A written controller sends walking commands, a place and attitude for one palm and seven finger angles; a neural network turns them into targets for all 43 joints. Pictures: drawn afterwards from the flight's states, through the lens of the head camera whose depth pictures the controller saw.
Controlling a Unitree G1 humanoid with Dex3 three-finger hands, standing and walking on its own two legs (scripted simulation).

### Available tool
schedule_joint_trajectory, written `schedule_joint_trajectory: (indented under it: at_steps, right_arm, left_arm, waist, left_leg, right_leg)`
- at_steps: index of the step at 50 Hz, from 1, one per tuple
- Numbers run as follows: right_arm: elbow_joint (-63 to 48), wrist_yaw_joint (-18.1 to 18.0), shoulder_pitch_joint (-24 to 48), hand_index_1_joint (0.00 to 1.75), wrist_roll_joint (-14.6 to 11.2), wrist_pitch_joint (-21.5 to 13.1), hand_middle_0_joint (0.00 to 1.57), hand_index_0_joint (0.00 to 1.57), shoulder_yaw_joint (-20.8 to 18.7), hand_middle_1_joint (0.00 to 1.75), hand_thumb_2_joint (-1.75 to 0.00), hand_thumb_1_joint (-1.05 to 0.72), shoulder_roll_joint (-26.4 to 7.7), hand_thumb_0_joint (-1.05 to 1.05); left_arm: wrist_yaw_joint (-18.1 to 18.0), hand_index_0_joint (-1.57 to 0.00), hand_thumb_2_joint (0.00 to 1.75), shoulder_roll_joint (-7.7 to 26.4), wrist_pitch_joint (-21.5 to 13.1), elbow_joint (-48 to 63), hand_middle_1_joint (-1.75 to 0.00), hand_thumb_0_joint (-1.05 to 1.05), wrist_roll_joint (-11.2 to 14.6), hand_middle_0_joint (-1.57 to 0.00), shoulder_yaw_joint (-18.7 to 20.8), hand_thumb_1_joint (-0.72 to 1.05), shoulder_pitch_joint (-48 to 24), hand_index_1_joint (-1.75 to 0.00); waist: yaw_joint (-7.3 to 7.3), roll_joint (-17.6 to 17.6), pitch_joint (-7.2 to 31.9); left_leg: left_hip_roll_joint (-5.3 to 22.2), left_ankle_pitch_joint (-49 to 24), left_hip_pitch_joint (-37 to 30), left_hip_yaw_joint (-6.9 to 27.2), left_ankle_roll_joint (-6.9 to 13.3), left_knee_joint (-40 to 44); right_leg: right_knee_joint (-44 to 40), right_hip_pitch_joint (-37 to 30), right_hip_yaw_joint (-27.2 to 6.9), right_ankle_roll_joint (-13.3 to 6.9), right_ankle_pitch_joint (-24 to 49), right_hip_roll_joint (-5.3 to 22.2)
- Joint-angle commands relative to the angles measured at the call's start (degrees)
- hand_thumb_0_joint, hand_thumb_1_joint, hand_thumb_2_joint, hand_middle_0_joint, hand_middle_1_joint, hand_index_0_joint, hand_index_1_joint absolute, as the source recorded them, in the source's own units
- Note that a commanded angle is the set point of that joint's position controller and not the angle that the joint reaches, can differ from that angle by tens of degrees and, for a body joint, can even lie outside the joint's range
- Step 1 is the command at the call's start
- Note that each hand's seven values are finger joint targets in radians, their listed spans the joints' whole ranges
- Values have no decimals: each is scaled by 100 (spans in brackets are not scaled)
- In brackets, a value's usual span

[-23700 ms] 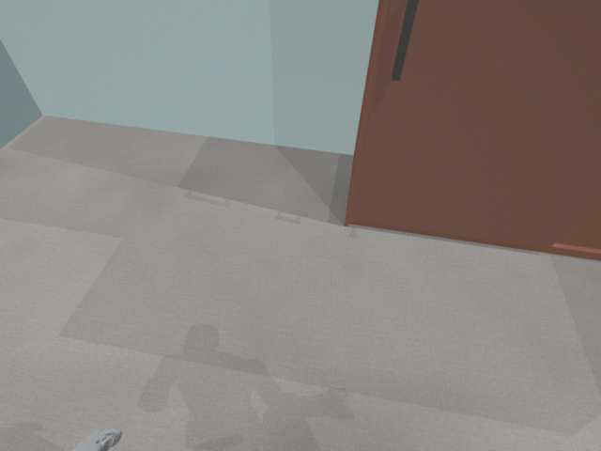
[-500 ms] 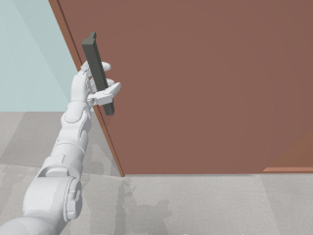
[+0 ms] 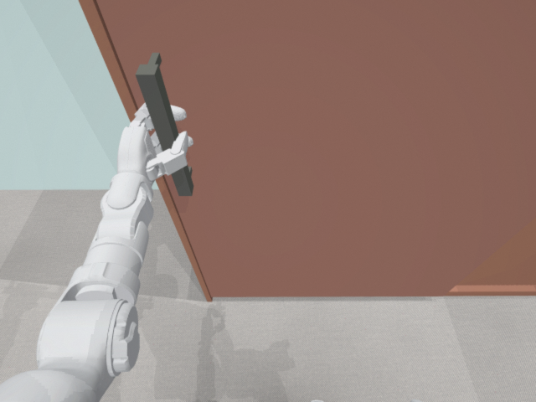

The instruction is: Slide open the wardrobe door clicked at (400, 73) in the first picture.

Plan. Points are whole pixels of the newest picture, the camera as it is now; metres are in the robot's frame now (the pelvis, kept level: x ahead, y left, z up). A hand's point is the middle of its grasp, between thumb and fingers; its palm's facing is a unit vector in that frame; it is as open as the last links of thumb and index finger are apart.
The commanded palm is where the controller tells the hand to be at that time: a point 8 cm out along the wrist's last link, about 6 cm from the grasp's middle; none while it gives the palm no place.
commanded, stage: grip the handle and tug to test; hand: left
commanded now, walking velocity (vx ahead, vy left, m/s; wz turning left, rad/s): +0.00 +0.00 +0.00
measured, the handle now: (172, 133) +0.51 +0.16 +0.11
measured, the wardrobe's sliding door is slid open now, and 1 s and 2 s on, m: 0.00 0.01 0.10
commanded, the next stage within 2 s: tug the door sideways, standing still in 0.38 s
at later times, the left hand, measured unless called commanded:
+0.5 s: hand (179, 153) +0.45 +0.14 +0.12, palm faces -0.01 -1.00 +0.01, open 6.0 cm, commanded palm +0.41 +0.18 +0.12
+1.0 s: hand (184, 153) +0.45 +0.13 +0.12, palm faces +0.04 -1.00 -0.01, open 6.0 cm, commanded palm +0.43 +0.13 +0.12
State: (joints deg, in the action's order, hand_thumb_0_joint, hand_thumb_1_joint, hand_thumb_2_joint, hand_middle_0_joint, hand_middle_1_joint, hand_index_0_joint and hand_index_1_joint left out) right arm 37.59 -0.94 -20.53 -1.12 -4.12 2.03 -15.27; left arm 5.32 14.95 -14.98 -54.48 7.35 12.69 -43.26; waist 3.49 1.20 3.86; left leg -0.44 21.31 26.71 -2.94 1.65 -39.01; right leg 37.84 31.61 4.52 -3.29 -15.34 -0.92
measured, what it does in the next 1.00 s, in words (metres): stands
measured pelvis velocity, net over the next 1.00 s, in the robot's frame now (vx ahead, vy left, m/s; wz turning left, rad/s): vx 0.00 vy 0.02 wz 0.04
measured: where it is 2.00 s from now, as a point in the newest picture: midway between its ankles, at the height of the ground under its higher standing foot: outside the picture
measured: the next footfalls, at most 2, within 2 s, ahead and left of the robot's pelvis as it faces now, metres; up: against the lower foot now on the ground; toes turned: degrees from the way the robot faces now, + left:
none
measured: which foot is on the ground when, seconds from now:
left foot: down 0.00-1.00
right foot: down 0.00-1.00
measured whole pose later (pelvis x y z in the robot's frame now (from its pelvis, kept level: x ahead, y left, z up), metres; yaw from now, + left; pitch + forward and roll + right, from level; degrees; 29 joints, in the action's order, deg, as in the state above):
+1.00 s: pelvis +0.00 +0.02 +0.00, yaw +2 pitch +10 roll -1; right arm 39.7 1.1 -20.7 -0.3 -6.2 1.3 -13.8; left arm -3.1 9.2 -12.3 -51.8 8.6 3.3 -45.5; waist 1.6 1.5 4.3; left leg -2.2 22.2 28.6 -0.9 2.7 -41.2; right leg 39.0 32.1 6.3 -1.9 -16.5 1.0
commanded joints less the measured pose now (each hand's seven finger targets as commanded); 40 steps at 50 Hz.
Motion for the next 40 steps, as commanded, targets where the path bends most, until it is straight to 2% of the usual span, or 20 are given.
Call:
schedule_joint_trajectory:
  at_steps: [1,3,4,6,7,10,11,13,16,17,18,21,23,24,25,27,29,32,34,40]
  right_arm:
    - [-597,-71,-239,30,-3,-156,20,20,-283,30,-90,-90,-776,0]
    - [-652,-65,-220,30,3,-157,20,20,-278,30,-90,-90,-761,0]
    - [-664,-62,-213,30,-5,-159,20,20,-285,30,-90,-90,-752,0]
    - [-701,-50,-223,30,1,-152,20,20,-302,30,-90,-90,-772,0]
    - [-721,-43,-197,30,-11,-140,20,20,-303,30,-90,-90,-770,0]
    - [-812,-38,-134,30,-20,-133,20,20,-308,30,-90,-90,-787,0]
    - [-842,-31,-101,30,-29,-127,20,20,-306,30,-90,-90,-776,0]
    - [-879,-24,-77,30,-28,-124,20,20,-306,30,-90,-90,-773,0]
    - [-939,-21,-19,30,-46,-111,20,20,-318,30,-90,-90,-764,0]
    - [-966,-7,-13,30,-36,-119,20,20,-311,30,-90,-90,-751,0]
    - [-976,1,-22,30,-35,-120,20,20,-336,30,-90,-90,-756,0]
    - [-1018,14,7,30,-41,-124,20,20,-348,30,-90,-90,-732,0]
    - [-994,19,-28,30,-30,-108,20,20,-373,30,-90,-90,-744,0]
    - [-1013,23,-11,30,-28,-94,20,20,-382,30,-90,-90,-730,0]
    - [-1033,24,7,30,-40,-94,20,20,-356,30,-90,-90,-710,0]
    - [-836,3,-91,30,-39,-104,20,20,-382,30,-90,-90,-678,0]
    - [-647,-36,-207,30,-15,-71,20,20,-382,30,-90,-90,-716,0]
    - [-602,-33,-234,30,20,-120,20,20,-389,30,-90,-90,-652,0]
    - [-518,-4,-277,30,42,-152,20,20,-398,30,-90,-90,-635,0]
    - [-398,68,-316,30,63,-253,20,20,-410,30,-90,-90,-640,0]
  left_arm:
    - [207,-45,90,1084,-350,1069,-140,0,25,-45,180,90,-2503,-140]
    - [243,-45,90,1021,-344,1182,-140,0,45,-45,165,90,-2377,-140]
    - [264,-45,90,958,-354,1309,-140,0,51,-45,85,90,-2409,-140]
    - [257,-45,90,1096,-341,1346,-140,0,94,-45,277,90,-2086,-140]
    - [258,-45,90,1147,-314,1327,-140,0,108,-45,344,90,-1857,-140]
    - [286,-45,90,1082,-286,1534,-140,0,147,-45,310,90,-1728,-140]
    - [277,-45,90,1130,-270,1593,-140,0,174,-45,396,90,-1502,-140]
    - [278,-45,90,1065,-224,1751,-140,0,194,-45,357,90,-1435,-140]
    - [275,-45,90,1076,-136,1943,-140,0,203,-45,406,90,-1008,-140]
    - [279,-45,90,890,-103,2073,-140,0,220,-45,284,90,-969,-140]
    - [260,-45,90,1003,-91,2245,-140,0,213,-45,387,90,-858,-140]
    - [223,-45,90,843,-5,2497,-140,0,223,-45,273,90,-643,-140]
    - [183,-45,90,948,68,2623,-140,0,221,-45,399,90,-505,-140]
    - [171,-45,90,972,102,2753,-140,0,206,-45,430,90,-349,-140]
    - [169,-45,90,600,123,2933,-140,0,181,-45,11,90,-793,-140]
    - [73,-45,90,251,217,2723,-140,0,158,-45,-297,90,-1454,-140]
    - [-63,-45,90,354,297,2230,-140,0,56,-45,-305,90,-2155,-140]
    - [-152,-45,90,-61,274,2165,-140,0,-19,-45,-610,90,-2329,-140]
    - [-166,-45,90,-298,241,2108,-140,0,-28,-45,-804,90,-2499,-140]
    - [-222,-45,90,-886,56,1896,-140,0,-50,-45,-1365,90,-2964,-140]
  waist:
    - [51,-215,1969]
    - [-15,-122,2088]
    - [19,-108,2153]
    - [-64,-196,2225]
    - [-121,-255,2190]
    - [-133,-295,2120]
    - [-213,-284,2109]
    - [-195,-349,2090]
    - [-280,-220,2069]
    - [-271,-171,2040]
    - [-317,-213,2121]
    - [-316,-248,2160]
    - [-319,-395,2185]
    - [-371,-314,2233]
    - [-226,58,2201]
    - [26,10,1909]
    - [234,-288,1579]
    - [229,10,1878]
    - [268,32,2075]
    - [407,-82,2161]
  left_leg:
    - [-85,-1209,96,238,35,484]
    - [-93,-1277,89,220,23,487]
    - [-82,-1380,12,226,21,478]
    - [-70,-1502,36,216,22,473]
    - [-74,-1482,105,196,21,480]
    - [-65,-1449,109,176,26,524]
    - [-60,-1460,129,159,25,537]
    - [-53,-1498,101,139,25,557]
    - [-35,-1665,27,122,16,574]
    - [-31,-1757,-41,128,7,594]
    - [-17,-1868,-80,115,11,576]
    - [2,-2181,-209,114,7,577]
    - [18,-2327,-225,102,7,569]
    - [20,-2460,-232,76,7,572]
    - [22,-2689,-477,102,-21,554]
    - [83,-2733,-705,198,-51,463]
    - [71,-2255,-549,278,-48,473]
    - [38,-2397,-787,327,-71,412]
    - [41,-2522,-914,383,-118,351]
    - [80,-2565,-1129,585,-207,267]
  right_leg:
    - [-308,-1892,-558,102,1800,72]
    - [-279,-1970,-560,93,1868,76]
    - [-266,-1977,-545,91,1966,71]
    - [-245,-2073,-530,95,2074,62]
    - [-254,-2146,-554,95,2091,64]
    - [-277,-2190,-544,88,2065,67]
    - [-287,-2241,-561,90,2086,64]
    - [-305,-2285,-560,100,2172,67]
    - [-290,-2302,-537,87,2272,57]
    - [-287,-2275,-514,82,2335,52]
    - [-277,-2349,-524,81,2445,54]
    - [-267,-2394,-494,97,2684,46]
    - [-261,-2476,-504,108,2883,46]
    - [-248,-2557,-523,105,3029,60]
    - [-256,-2339,-475,96,3045,53]
    - [-317,-1800,-400,133,2764,5]
    - [-374,-1488,-363,147,2377,-6]
    - [-310,-1364,-333,126,2286,12]
    - [-265,-1266,-300,123,2252,11]
    - [-185,-847,-203,116,1882,-10]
